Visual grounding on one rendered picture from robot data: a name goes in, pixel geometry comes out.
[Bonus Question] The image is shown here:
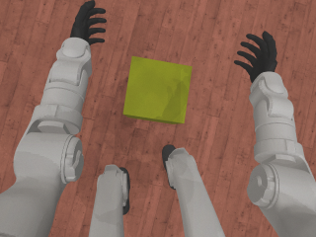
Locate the right robot shin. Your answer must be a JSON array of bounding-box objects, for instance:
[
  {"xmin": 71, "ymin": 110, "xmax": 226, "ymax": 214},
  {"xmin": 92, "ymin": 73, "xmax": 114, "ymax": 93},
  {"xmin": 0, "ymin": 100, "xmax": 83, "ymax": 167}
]
[{"xmin": 168, "ymin": 147, "xmax": 197, "ymax": 164}]

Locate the robot right upper arm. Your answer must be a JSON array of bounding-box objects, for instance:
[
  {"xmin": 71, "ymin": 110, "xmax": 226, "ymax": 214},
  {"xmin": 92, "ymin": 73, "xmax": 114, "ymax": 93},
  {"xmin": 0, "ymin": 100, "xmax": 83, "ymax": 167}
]
[{"xmin": 247, "ymin": 163, "xmax": 316, "ymax": 237}]

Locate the robot left forearm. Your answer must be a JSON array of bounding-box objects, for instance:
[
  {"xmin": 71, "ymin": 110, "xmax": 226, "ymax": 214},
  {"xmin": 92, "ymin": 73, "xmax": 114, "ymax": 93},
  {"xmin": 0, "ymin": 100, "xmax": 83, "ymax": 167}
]
[{"xmin": 13, "ymin": 37, "xmax": 93, "ymax": 177}]

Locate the robot left upper arm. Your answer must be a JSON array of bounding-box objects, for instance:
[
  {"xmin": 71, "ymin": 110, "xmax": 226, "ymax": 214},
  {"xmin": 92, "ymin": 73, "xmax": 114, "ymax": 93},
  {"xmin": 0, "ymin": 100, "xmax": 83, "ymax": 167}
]
[{"xmin": 0, "ymin": 132, "xmax": 84, "ymax": 237}]

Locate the robot left hand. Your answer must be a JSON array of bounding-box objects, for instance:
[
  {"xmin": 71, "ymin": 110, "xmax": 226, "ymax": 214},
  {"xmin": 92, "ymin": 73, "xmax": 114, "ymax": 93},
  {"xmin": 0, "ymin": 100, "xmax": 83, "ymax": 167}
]
[{"xmin": 70, "ymin": 0, "xmax": 107, "ymax": 45}]

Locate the robot shin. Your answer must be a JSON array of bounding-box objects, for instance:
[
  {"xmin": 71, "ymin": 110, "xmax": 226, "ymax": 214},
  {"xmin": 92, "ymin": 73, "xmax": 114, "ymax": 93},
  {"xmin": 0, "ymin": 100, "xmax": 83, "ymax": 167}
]
[
  {"xmin": 168, "ymin": 147, "xmax": 197, "ymax": 164},
  {"xmin": 97, "ymin": 164, "xmax": 127, "ymax": 206}
]

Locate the left robot shin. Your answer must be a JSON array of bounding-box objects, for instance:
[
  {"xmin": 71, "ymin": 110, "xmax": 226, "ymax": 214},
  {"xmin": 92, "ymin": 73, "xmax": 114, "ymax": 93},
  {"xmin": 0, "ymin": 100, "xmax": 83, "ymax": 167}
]
[{"xmin": 97, "ymin": 164, "xmax": 127, "ymax": 206}]

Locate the robot right hand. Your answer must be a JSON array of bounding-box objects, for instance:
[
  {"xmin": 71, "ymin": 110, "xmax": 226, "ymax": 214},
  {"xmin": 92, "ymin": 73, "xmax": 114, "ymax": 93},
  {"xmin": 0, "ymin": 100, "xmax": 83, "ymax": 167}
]
[{"xmin": 234, "ymin": 31, "xmax": 277, "ymax": 83}]

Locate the robot right forearm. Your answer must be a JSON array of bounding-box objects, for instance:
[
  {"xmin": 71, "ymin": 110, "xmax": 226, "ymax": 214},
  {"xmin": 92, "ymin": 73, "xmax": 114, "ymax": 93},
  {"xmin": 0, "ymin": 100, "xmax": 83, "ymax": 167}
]
[{"xmin": 249, "ymin": 71, "xmax": 316, "ymax": 183}]

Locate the carton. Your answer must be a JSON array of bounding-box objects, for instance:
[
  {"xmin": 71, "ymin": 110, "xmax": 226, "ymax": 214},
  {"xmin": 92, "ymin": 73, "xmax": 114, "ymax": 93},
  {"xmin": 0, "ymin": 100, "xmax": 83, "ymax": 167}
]
[{"xmin": 123, "ymin": 56, "xmax": 193, "ymax": 124}]

